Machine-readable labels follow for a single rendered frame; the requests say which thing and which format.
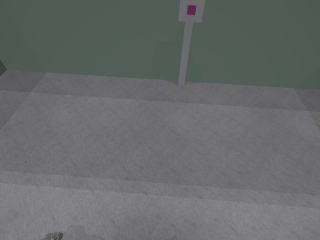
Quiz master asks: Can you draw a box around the button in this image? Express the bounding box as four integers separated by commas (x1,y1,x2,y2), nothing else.
187,5,197,15

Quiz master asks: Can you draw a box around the panel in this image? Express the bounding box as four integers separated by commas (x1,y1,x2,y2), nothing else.
178,0,205,86

